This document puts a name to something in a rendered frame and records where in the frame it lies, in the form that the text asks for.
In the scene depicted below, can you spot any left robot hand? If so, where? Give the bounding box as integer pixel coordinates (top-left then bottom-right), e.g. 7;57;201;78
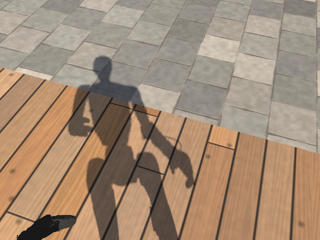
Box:
16;214;77;240

